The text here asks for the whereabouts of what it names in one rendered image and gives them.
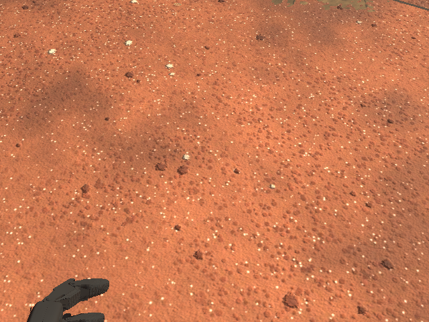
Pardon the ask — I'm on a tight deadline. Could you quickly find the robot left hand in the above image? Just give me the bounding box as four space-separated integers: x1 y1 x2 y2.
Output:
27 278 109 322

